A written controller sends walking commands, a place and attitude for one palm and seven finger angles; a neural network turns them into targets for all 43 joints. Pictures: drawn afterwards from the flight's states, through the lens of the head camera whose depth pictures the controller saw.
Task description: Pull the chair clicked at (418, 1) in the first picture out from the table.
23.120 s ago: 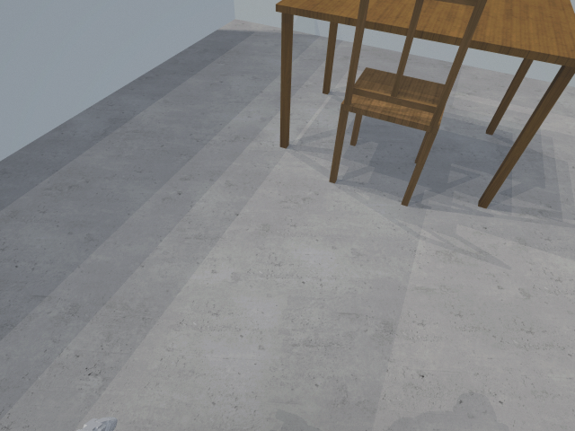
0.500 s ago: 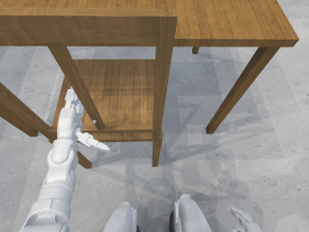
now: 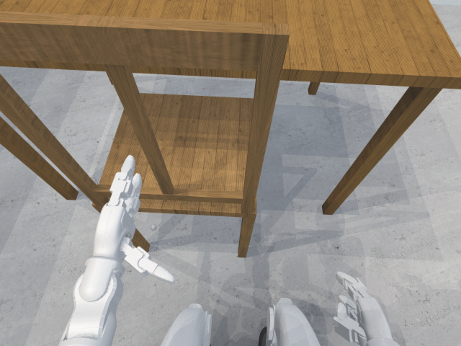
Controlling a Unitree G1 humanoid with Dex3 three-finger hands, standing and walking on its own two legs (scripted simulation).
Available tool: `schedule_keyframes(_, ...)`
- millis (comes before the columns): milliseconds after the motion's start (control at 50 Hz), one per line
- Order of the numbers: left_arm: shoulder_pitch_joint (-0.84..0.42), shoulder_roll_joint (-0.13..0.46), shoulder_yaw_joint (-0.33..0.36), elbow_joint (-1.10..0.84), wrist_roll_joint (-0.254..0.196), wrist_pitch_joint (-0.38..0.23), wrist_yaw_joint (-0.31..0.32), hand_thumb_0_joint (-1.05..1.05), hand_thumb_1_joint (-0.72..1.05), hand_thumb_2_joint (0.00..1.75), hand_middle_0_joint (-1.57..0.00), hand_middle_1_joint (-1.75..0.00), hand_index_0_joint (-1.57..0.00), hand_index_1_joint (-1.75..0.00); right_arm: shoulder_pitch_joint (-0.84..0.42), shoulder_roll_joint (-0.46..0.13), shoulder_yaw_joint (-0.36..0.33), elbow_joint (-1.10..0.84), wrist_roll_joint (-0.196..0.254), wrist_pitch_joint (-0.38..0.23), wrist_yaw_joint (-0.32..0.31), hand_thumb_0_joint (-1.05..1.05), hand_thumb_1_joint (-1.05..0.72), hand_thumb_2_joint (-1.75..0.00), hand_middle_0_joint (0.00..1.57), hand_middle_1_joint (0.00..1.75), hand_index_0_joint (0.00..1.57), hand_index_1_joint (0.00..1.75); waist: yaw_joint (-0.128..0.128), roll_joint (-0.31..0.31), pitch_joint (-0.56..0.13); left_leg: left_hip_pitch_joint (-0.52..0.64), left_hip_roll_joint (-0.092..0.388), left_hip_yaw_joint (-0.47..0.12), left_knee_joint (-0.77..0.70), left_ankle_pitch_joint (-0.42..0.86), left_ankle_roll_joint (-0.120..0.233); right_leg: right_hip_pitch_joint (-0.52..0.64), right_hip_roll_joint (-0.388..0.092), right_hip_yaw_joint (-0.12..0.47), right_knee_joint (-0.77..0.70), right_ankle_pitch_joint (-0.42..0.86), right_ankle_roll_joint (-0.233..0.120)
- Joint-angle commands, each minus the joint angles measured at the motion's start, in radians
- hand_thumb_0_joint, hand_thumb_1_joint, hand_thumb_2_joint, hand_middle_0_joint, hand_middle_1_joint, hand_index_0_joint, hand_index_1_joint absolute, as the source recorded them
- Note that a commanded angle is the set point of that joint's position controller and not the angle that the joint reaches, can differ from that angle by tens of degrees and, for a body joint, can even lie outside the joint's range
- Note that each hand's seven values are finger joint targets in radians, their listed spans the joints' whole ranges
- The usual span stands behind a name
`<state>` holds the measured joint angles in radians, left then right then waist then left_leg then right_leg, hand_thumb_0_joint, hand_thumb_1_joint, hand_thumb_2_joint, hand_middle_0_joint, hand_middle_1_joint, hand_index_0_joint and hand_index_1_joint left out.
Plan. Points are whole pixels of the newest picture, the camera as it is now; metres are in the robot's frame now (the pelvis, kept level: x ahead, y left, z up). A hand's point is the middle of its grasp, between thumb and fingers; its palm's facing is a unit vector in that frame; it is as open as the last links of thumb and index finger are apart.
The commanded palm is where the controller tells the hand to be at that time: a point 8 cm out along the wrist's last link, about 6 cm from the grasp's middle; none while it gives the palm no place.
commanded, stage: aim the fingers beside a spindle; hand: left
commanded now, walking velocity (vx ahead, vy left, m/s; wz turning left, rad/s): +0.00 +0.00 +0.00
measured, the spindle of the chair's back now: (150, 146) +0.44 +0.17 +0.06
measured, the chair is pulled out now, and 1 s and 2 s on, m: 0.04 0.04 0.04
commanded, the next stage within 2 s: none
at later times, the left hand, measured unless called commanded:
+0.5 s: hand (157, 231) +0.30 +0.14 +0.01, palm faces -0.08 -1.00 -0.04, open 17.3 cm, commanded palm +0.28 +0.20 +0.02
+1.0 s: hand (155, 216) +0.32 +0.14 +0.02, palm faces -0.04 -1.00 -0.04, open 17.0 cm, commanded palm +0.30 +0.20 +0.02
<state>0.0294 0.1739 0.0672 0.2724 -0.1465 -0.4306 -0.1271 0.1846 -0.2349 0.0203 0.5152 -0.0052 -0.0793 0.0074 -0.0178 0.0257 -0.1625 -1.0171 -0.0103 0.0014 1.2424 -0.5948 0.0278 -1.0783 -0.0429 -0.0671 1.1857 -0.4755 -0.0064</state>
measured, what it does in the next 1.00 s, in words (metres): stands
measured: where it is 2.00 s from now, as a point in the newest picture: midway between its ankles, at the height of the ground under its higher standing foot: outside the picture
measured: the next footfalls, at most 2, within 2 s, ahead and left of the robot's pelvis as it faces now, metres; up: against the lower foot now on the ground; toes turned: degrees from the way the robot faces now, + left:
none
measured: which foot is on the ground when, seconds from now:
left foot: down 0.00-1.00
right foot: down 0.00-1.00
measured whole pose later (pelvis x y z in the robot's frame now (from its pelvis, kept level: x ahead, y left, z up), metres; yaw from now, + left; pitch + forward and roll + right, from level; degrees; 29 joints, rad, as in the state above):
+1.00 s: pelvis +0.00 +0.00 -0.01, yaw +0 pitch +22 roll -1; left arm -0.03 0.19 0.10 0.27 -0.17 -0.42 -0.13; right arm 0.20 -0.25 0.02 0.54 -0.01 -0.12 -0.01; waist -0.03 0.03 -0.17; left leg -1.07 -0.01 -0.01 1.28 -0.60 0.02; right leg -1.13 -0.04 -0.07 1.22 -0.48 -0.01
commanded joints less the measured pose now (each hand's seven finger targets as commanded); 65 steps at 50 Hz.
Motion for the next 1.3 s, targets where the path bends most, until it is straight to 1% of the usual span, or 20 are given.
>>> schedule_keyframes(0, -0.041, 0.100, 0.023, -0.238, -0.002, -0.062, -0.009, 0.00, -0.55, 0.20, 0.00, 0.00, 0.00, 0.00, 0.008, -0.139, -0.061, -0.137, 0.005, -0.053, -0.006, 0.00, -0.90, -0.90, 0.20, 0.30, 0.20, 0.30, -0.006, -0.007, -0.330, 0.133, -0.004, -0.040, -0.167, 0.331, -0.022, 0.290, 0.033, 0.029, -0.119, 0.214, -0.034)
schedule_keyframes(100, -0.001, 0.110, 0.020, -0.301, -0.016, -0.037, -0.026, 0.00, -0.55, 0.20, 0.00, 0.00, 0.00, 0.00, 0.000, -0.143, -0.060, -0.151, 0.012, -0.064, -0.017, 0.00, -0.90, -0.90, 0.20, 0.30, 0.20, 0.30, -0.016, -0.032, -0.315, 0.108, -0.006, -0.042, -0.162, 0.261, -0.014, 0.282, 0.035, 0.033, -0.136, 0.152, -0.031)
schedule_keyframes(120, -0.061, 0.084, 0.024, -0.347, -0.054, -0.066, -0.026, 0.00, -0.55, 0.20, 0.00, 0.00, 0.00, 0.00, -0.011, -0.138, -0.056, -0.146, 0.008, -0.076, -0.024, 0.00, -0.90, -0.90, 0.20, 0.30, 0.20, 0.30, -0.026, -0.040, -0.313, 0.085, -0.011, -0.045, -0.145, 0.252, -0.013, 0.273, 0.032, 0.036, -0.134, 0.148, -0.029)
schedule_keyframes(200, -0.152, 0.149, 0.073, -0.328, -0.042, -0.114, -0.010, 0.00, -0.54, 0.22, -0.01, -0.02, -0.01, -0.02, -0.012, -0.142, -0.052, -0.105, -0.004, -0.101, -0.037, 0.00, -0.90, -0.90, 0.20, 0.30, 0.20, 0.30, -0.032, -0.001, -0.306, 0.042, -0.011, -0.042, -0.105, 0.203, -0.012, 0.219, 0.034, 0.051, -0.115, 0.077, -0.031)
schedule_keyframes(240, -0.131, 0.131, 0.056, -0.308, -0.029, -0.115, -0.014, 0.00, -0.54, 0.23, -0.02, -0.02, -0.02, -0.02, -0.008, -0.142, -0.053, -0.105, -0.006, -0.109, -0.036, 0.00, -0.90, -0.90, 0.20, 0.30, 0.20, 0.30, -0.025, 0.012, -0.331, 0.057, -0.011, -0.043, -0.105, 0.233, -0.013, 0.221, 0.032, 0.045, -0.099, 0.106, -0.034)
schedule_keyframes(300, -0.100, 0.130, 0.048, -0.280, -0.030, -0.074, -0.031, 0.00, -0.53, 0.24, -0.02, -0.03, -0.02, -0.03, -0.007, -0.150, -0.054, -0.113, 0.000, -0.105, -0.030, 0.00, -0.90, -0.90, 0.20, 0.30, 0.20, 0.30, -0.019, 0.032, -0.353, 0.067, -0.011, -0.037, -0.115, 0.238, -0.013, 0.237, 0.030, 0.046, -0.108, 0.113, -0.033)
schedule_keyframes(440, -0.101, 0.148, 0.084, -0.290, -0.061, 0.005, -0.040, 0.00, -0.52, 0.27, -0.04, -0.05, -0.04, -0.05, 0.005, -0.150, -0.053, -0.136, 0.013, -0.091, -0.034, 0.00, -0.90, -0.90, 0.20, 0.30, 0.20, 0.30, -0.009, -0.014, -0.383, 0.055, -0.012, -0.029, -0.133, 0.253, -0.009, 0.317, 0.029, 0.057, -0.133, 0.144, -0.024)
schedule_keyframes(460, -0.107, 0.169, 0.109, -0.279, -0.059, 0.002, -0.029, 0.00, -0.51, 0.27, -0.04, -0.06, -0.04, -0.06, 0.007, -0.153, -0.052, -0.134, 0.011, -0.092, -0.035, 0.00, -0.90, -0.90, 0.20, 0.30, 0.20, 0.30, -0.010, -0.022, -0.370, 0.049, -0.010, -0.032, -0.131, 0.252, -0.009, 0.303, 0.032, 0.053, -0.130, 0.137, -0.025)
schedule_keyframes(540, -0.124, 0.142, 0.094, -0.279, -0.051, -0.042, -0.002, 0.00, -0.51, 0.29, -0.05, -0.07, -0.05, -0.07, 0.015, -0.147, -0.053, -0.117, 0.004, -0.101, -0.030, 0.00, -0.90, -0.90, 0.20, 0.30, 0.20, 0.30, -0.016, -0.019, -0.350, 0.053, -0.008, -0.033, -0.129, 0.258, -0.013, 0.285, 0.032, 0.048, -0.121, 0.146, -0.026)
schedule_keyframes(660, -0.170, 0.124, 0.048, -0.208, -0.026, -0.049, -0.023, 0.00, -0.50, 0.30, -0.06, -0.08, -0.06, -0.08, 0.021, -0.159, -0.054, -0.106, 0.004, -0.103, -0.026, 0.00, -0.90, -0.90, 0.20, 0.30, 0.20, 0.30, -0.036, 0.001, -0.316, 0.055, -0.006, -0.038, -0.132, 0.239, -0.012, 0.233, 0.032, 0.043, -0.119, 0.121, -0.031)
schedule_keyframes(680, -0.187, 0.112, 0.034, -0.207, -0.026, -0.045, -0.028, 0.00, -0.50, 0.30, -0.06, -0.08, -0.06, -0.08, 0.021, -0.158, -0.053, -0.106, 0.005, -0.102, -0.025, 0.00, -0.90, -0.90, 0.20, 0.30, 0.20, 0.30, -0.037, 0.008, -0.318, 0.060, -0.006, -0.038, -0.134, 0.233, -0.012, 0.231, 0.030, 0.042, -0.121, 0.114, -0.030)
schedule_keyframes(760, -0.185, 0.176, 0.106, -0.234, -0.039, -0.042, -0.023, 0.00, -0.50, 0.30, -0.06, -0.08, -0.06, -0.08, 0.025, -0.163, -0.057, -0.113, 0.004, -0.100, -0.032, 0.00, -0.90, -0.90, 0.20, 0.30, 0.20, 0.30, -0.012, -0.003, -0.384, 0.076, -0.008, -0.035, -0.134, 0.285, -0.012, 0.288, 0.032, 0.049, -0.114, 0.170, -0.030)
schedule_keyframes(820, -0.207, 0.145, 0.082, -0.272, -0.040, -0.053, -0.007, 0.00, -0.50, 0.30, -0.06, -0.08, -0.06, -0.08, 0.028, -0.151, -0.056, -0.106, 0.001, -0.101, -0.027, 0.00, -0.90, -0.90, 0.20, 0.30, 0.20, 0.30, -0.014, 0.028, -0.408, 0.126, -0.005, -0.041, -0.138, 0.347, -0.019, 0.285, 0.030, 0.038, -0.101, 0.222, -0.031)
schedule_keyframes(940, -0.214, 0.111, 0.053, -0.181, -0.027, -0.046, -0.004, 0.00, -0.50, 0.30, -0.06, -0.08, -0.06, -0.08, 0.031, -0.156, -0.056, -0.091, 0.001, -0.090, -0.021, 0.00, -0.90, -0.90, 0.20, 0.30, 0.20, 0.30, -0.040, -0.020, -0.343, 0.087, -0.002, -0.042, -0.134, 0.299, -0.018, 0.246, 0.032, 0.031, -0.108, 0.188, -0.027)
schedule_keyframes(1040, -0.219, 0.122, 0.060, -0.191, -0.028, -0.033, -0.021, 0.00, -0.50, 0.30, -0.06, -0.08, -0.06, -0.08, 0.035, -0.157, -0.060, -0.102, 0.003, -0.081, -0.022, 0.00, -0.90, -0.90, 0.20, 0.30, 0.20, 0.30, -0.025, -0.002, -0.379, 0.117, -0.002, -0.043, -0.141, 0.344, -0.022, 0.270, 0.031, 0.031, -0.105, 0.223, -0.031)
schedule_keyframes(1080, -0.220, 0.130, 0.060, -0.247, -0.030, -0.043, -0.016, 0.00, -0.50, 0.30, -0.06, -0.08, -0.06, -0.08, 0.034, -0.153, -0.060, -0.107, 0.001, -0.081, -0.021, 0.00, -0.90, -0.90, 0.20, 0.30, 0.20, 0.30, -0.015, 0.041, -0.421, 0.161, -0.002, -0.047, -0.142, 0.400, -0.027, 0.275, 0.030, 0.030, -0.096, 0.256, -0.034)
schedule_keyframes(1120, -0.204, 0.116, 0.052, -0.265, -0.032, -0.051, -0.006, 0.00, -0.50, 0.30, -0.06, -0.08, -0.06, -0.08, 0.036, -0.147, -0.059, -0.109, 0.000, -0.080, -0.018, 0.00, -0.90, -0.90, 0.20, 0.30, 0.20, 0.30, -0.016, 0.028, -0.424, 0.176, 0.000, -0.048, -0.144, 0.431, -0.029, 0.284, 0.031, 0.027, -0.096, 0.279, -0.032)
schedule_keyframes(1160, -0.220, 0.137, 0.073, -0.233, -0.026, -0.054, 0.003, 0.00, -0.50, 0.30, -0.06, -0.08, -0.06, -0.08, 0.040, -0.151, -0.059, -0.099, -0.002, -0.078, -0.020, 0.00, -0.90, -0.90, 0.20, 0.30, 0.20, 0.30, -0.029, -0.020, -0.397, 0.136, 0.000, -0.049, -0.133, 0.397, -0.023, 0.280, 0.034, 0.027, -0.097, 0.267, -0.031)
schedule_keyframes(1220, -0.271, 0.093, 0.031, -0.175, -0.011, -0.057, 0.006, 0.00, -0.50, 0.30, -0.06, -0.08, -0.06, -0.08, 0.029, -0.151, -0.055, -0.085, -0.002, -0.075, -0.019, 0.00, -0.90, -0.90, 0.20, 0.30, 0.20, 0.30, -0.046, -0.002, -0.330, 0.112, 0.001, -0.053, -0.136, 0.322, -0.025, 0.211, 0.034, 0.022, -0.098, 0.189, -0.029)
schedule_keyframes(1280, -0.296, 0.105, 0.041, -0.157, -0.009, -0.054, 0.005, 0.00, -0.50, 0.30, -0.06, -0.08, -0.06, -0.08, 0.029, -0.157, -0.057, -0.084, -0.002, -0.073, -0.021, 0.00, -0.90, -0.90, 0.20, 0.30, 0.20, 0.30, -0.041, 0.000, -0.351, 0.114, -0.001, -0.053, -0.138, 0.307, -0.024, 0.220, 0.033, 0.025, -0.101, 0.173, -0.032)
